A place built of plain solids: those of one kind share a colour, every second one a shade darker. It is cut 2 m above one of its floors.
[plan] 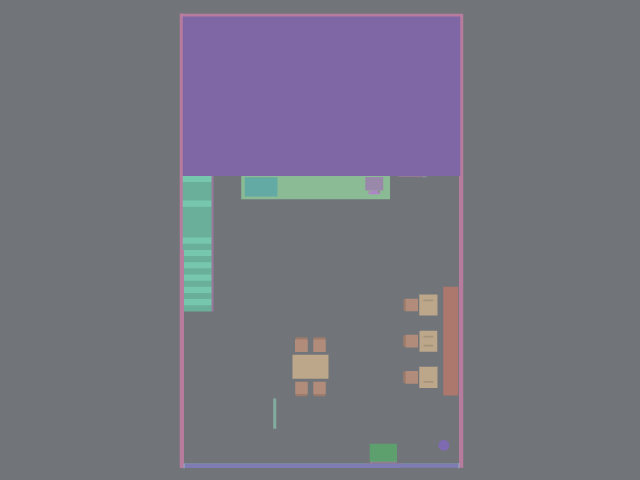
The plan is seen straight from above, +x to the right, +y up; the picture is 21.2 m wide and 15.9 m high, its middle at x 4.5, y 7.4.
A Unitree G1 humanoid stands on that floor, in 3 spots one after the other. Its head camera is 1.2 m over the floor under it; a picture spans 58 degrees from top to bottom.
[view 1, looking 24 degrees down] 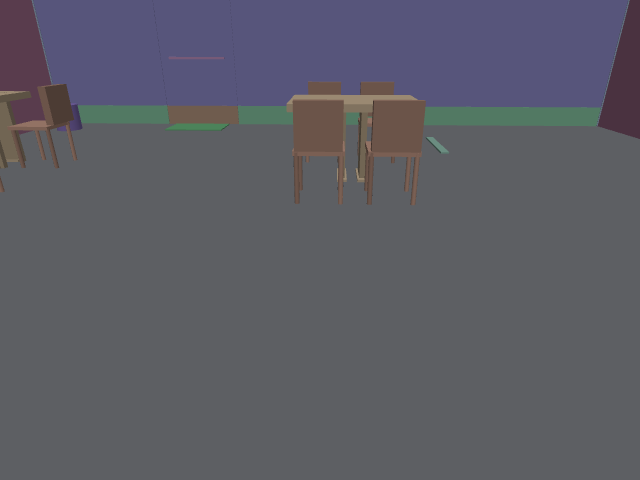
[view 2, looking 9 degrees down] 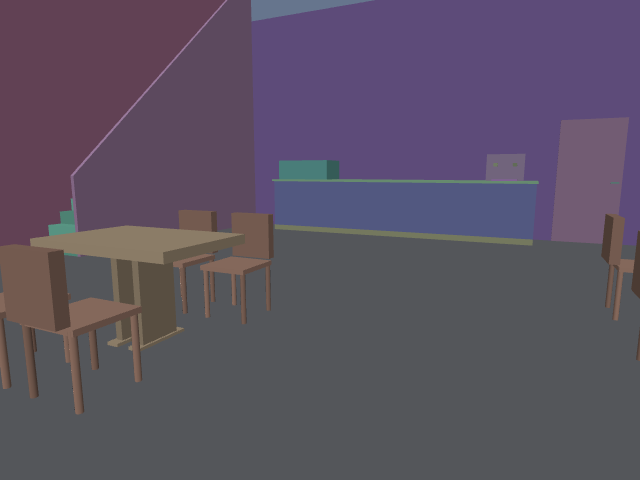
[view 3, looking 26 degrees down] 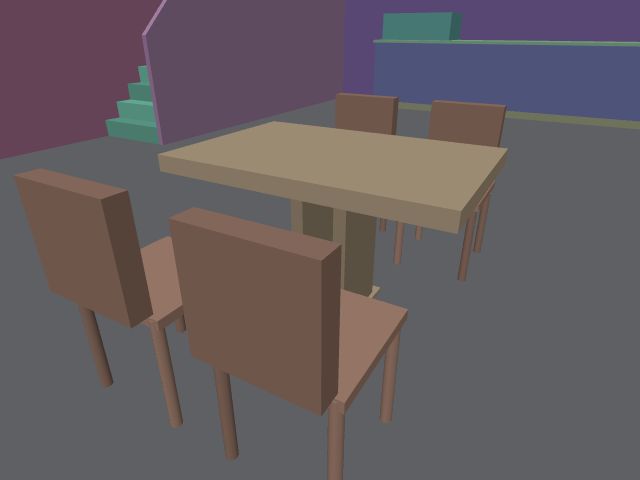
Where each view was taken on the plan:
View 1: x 4.36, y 7.51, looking -88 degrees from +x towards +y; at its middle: ground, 2.95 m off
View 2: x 6.60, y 1.00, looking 115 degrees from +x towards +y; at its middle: ground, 7.67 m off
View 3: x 5.00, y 1.65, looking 120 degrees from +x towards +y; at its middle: side_chair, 0.83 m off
